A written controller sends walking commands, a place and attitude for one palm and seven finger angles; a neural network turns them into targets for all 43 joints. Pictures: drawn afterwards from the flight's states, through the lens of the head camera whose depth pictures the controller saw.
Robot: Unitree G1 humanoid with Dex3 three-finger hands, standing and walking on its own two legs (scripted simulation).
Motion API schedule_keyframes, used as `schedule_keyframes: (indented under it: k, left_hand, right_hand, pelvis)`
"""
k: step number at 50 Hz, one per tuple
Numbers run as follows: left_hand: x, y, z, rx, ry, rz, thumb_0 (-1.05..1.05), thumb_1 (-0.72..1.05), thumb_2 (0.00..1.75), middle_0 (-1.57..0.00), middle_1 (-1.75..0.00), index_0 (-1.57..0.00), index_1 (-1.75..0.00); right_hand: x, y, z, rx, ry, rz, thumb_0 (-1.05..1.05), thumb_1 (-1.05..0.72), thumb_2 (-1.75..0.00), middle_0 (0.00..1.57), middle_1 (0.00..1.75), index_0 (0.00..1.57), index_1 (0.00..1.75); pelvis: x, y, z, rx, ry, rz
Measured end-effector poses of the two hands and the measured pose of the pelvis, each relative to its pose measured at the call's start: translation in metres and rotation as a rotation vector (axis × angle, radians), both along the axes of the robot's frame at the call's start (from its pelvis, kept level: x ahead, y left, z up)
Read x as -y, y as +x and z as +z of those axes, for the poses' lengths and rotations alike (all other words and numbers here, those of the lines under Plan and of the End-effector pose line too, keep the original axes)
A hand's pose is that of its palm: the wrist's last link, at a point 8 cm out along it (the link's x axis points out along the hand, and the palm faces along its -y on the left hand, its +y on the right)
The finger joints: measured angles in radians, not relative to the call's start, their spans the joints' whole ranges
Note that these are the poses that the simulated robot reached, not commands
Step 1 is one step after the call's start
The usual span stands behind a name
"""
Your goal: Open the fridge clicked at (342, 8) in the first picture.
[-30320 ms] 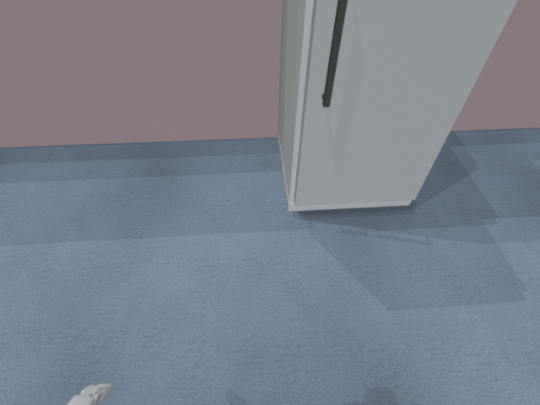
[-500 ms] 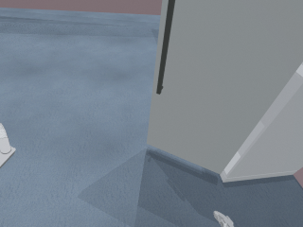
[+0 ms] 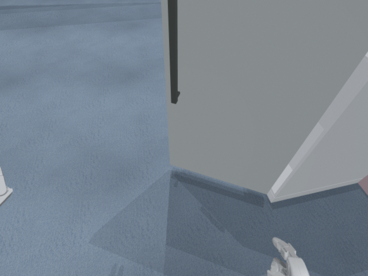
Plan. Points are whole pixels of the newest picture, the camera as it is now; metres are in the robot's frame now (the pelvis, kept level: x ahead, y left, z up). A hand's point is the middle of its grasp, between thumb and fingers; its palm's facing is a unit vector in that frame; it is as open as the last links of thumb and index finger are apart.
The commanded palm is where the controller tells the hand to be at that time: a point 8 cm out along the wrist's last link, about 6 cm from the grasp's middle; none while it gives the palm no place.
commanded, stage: stop stepping back and stand still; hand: left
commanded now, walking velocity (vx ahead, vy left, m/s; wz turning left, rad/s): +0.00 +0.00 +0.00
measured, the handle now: (175, 43) +0.76 +0.05 +0.11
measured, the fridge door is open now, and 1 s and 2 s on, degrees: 58 58 58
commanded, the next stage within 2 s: let the arm hang, fingers relaxed in 0.20 s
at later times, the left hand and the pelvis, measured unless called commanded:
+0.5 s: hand out of the picture +0.14 +0.25 -0.09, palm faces +0.01 -0.93 -0.36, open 7.4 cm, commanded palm none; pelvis -0.02 +0.03 -0.01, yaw +1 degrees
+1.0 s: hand out of the picture -0.06 +0.28 -0.16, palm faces +0.00 -0.96 -0.28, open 7.4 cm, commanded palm none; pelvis -0.04 +0.06 +0.01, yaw +1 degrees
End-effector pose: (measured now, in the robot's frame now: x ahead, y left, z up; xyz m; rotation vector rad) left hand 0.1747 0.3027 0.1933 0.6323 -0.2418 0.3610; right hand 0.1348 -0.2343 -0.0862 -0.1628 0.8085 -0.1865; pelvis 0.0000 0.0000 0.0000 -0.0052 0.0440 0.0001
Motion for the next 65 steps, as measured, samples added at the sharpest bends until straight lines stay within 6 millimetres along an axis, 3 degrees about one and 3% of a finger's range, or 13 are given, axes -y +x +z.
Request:
schedule_keyframes:
  k: [5, 13, 16, 18, 22, 25, 27, 30, 31, 37, 44, 54, 65]
  left_hand:
    - [0.014, 0.001, -0.019, -0.081, -0.065, -0.022, 0.02, 0.88, 0.90, -0.21, -0.31, -0.21, -0.30]
    - [0.009, -0.002, 0.002, 0.009, -0.008, -0.041, 0.02, 0.88, 0.90, -0.21, -0.31, -0.22, -0.30]
    - [0.000, -0.004, -0.004, -0.009, -0.009, -0.028, 0.01, 0.88, 0.90, -0.21, -0.31, -0.22, -0.30]
    - [-0.010, 0.003, -0.045, -0.174, -0.066, -0.009, 0.01, 0.89, 0.90, -0.20, -0.31, -0.21, -0.30]
    - [-0.013, -0.010, -0.171, -0.654, -0.280, 0.073, 0.00, 0.90, 0.90, -0.19, -0.30, -0.20, -0.30]
    - [0.007, -0.051, -0.253, -0.978, -0.425, 0.098, 0.01, 0.90, 0.90, -0.19, -0.30, -0.20, -0.30]
    - [0.026, -0.086, -0.293, -1.150, -0.515, 0.102, 0.01, 0.90, 0.90, -0.19, -0.30, -0.20, -0.30]
    - [0.051, -0.138, -0.330, -1.347, -0.633, 0.119, 0.01, 0.91, 0.90, -0.20, -0.30, -0.20, -0.30]
    - [0.049, -0.152, -0.336, -1.368, -0.662, 0.163, 0.01, 0.94, 0.90, -0.20, -0.30, -0.20, -0.30]
    - [0.027, -0.219, -0.343, -1.541, -0.682, 0.281, 0.00, 0.96, 0.90, -0.20, -0.30, -0.21, -0.30]
    - [-0.006, -0.250, -0.328, -1.609, -0.628, 0.380, 0.01, 0.93, 0.90, -0.20, -0.30, -0.20, -0.30]
    - [-0.025, -0.222, -0.319, -1.525, -0.572, 0.368, 0.01, 0.91, 0.90, -0.19, -0.30, -0.20, -0.30]
    - [-0.011, -0.182, -0.320, -1.452, -0.572, 0.287, 0.01, 0.90, 0.90, -0.20, -0.30, -0.20, -0.30]
  right_hand:
    - [-0.005, 0.015, 0.002, 0.000, -0.002, 0.025, 0.01, -0.91, -0.90, 0.20, 0.30, 0.20, 0.30]
    - [-0.006, 0.033, 0.016, 0.061, -0.028, 0.042, 0.01, -0.91, -0.90, 0.20, 0.30, 0.20, 0.30]
    - [-0.006, 0.034, 0.018, 0.086, -0.023, 0.053, 0.01, -0.91, -0.90, 0.20, 0.30, 0.20, 0.30]
    - [-0.004, 0.033, 0.009, 0.075, -0.019, 0.103, 0.01, -0.91, -0.90, 0.20, 0.30, 0.20, 0.30]
    - [0.001, 0.016, -0.014, -0.003, -0.027, 0.114, 0.01, -0.91, -0.90, 0.20, 0.30, 0.20, 0.30]
    - [-0.001, -0.013, -0.022, -0.100, -0.041, 0.102, 0.01, -0.91, -0.90, 0.20, 0.30, 0.20, 0.30]
    - [-0.003, -0.037, -0.024, -0.182, -0.056, 0.097, 0.01, -0.91, -0.90, 0.20, 0.30, 0.20, 0.30]
    - [-0.007, -0.077, -0.024, -0.322, -0.077, 0.086, 0.01, -0.91, -0.90, 0.20, 0.30, 0.20, 0.30]
    - [-0.008, -0.090, -0.024, -0.369, -0.082, 0.082, 0.01, -0.91, -0.90, 0.20, 0.30, 0.20, 0.30]
    - [-0.021, -0.147, -0.028, -0.561, -0.071, 0.037, 0.01, -0.91, -0.90, 0.20, 0.30, 0.20, 0.30]
    - [-0.044, -0.166, -0.041, -0.587, -0.011, 0.002, 0.01, -0.91, -0.90, 0.20, 0.30, 0.20, 0.30]
    - [-0.058, -0.151, -0.048, -0.516, 0.031, -0.005, 0.01, -0.91, -0.90, 0.20, 0.30, 0.20, 0.30]
    - [-0.030, -0.142, -0.039, -0.490, -0.016, -0.029, 0.00, -0.91, -0.90, 0.20, 0.30, 0.20, 0.30]
  pelvis:
    - [0.001, 0.007, 0.001, -0.008, 0.019, -0.009]
    - [-0.001, 0.003, 0.001, 0.002, 0.008, -0.003]
    - [-0.005, -0.003, 0.001, -0.001, 0.001, 0.002]
    - [-0.011, -0.009, -0.003, -0.007, -0.001, 0.015]
    - [-0.024, -0.017, -0.010, -0.010, -0.005, 0.026]
    - [-0.028, -0.020, -0.009, 0.006, 0.004, 0.025]
    - [-0.029, -0.023, -0.008, 0.018, 0.008, 0.025]
    - [-0.031, -0.027, -0.004, 0.031, 0.004, 0.028]
    - [-0.031, -0.029, -0.002, 0.032, 0.000, 0.032]
    - [-0.038, -0.036, 0.004, 0.036, -0.017, 0.037]
    - [-0.053, -0.039, 0.007, 0.051, -0.014, 0.024]
    - [-0.061, -0.043, 0.008, 0.063, 0.001, 0.005]
    - [-0.054, -0.040, 0.010, 0.064, 0.006, 0.003]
